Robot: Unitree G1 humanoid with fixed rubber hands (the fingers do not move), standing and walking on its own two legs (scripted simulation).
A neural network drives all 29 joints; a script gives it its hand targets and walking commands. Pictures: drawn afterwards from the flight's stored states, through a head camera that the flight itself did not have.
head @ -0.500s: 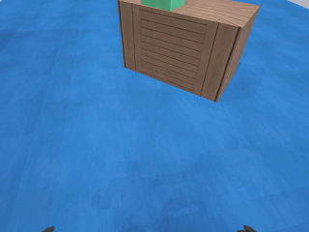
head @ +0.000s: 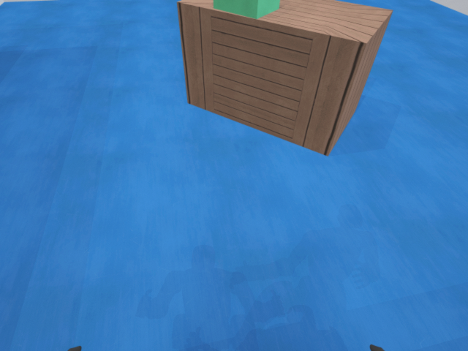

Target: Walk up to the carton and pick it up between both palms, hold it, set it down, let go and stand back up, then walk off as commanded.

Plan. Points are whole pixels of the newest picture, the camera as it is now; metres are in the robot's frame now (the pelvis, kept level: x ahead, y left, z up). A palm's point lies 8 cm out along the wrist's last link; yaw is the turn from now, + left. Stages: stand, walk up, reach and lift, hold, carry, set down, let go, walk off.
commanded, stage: stand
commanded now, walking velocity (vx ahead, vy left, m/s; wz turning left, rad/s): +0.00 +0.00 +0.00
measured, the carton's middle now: out of the picture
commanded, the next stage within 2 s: walk up in 0.60 s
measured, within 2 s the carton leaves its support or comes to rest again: neither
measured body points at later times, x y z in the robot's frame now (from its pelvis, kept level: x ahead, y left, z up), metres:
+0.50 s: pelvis +0.00 +0.00 +0.00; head +0.00 +0.00 +0.45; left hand +0.12 +0.30 -0.11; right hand +0.12 -0.27 -0.11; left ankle +0.03 +0.12 -0.74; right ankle +0.03 -0.12 -0.74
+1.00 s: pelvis +0.02 -0.01 +0.01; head +0.02 -0.03 +0.46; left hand +0.13 +0.32 -0.08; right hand +0.11 -0.32 -0.10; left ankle +0.02 +0.12 -0.74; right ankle +0.03 -0.13 -0.70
